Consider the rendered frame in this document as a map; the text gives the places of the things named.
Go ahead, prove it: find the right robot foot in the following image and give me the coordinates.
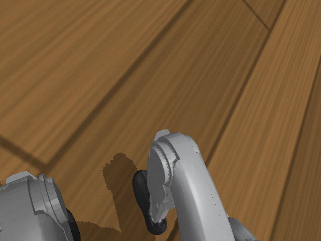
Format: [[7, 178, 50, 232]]
[[132, 170, 167, 235]]

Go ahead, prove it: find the right robot hand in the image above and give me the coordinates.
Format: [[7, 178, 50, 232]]
[[227, 215, 257, 241]]

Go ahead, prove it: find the left robot foot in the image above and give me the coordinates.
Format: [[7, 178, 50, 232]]
[[66, 208, 81, 241]]

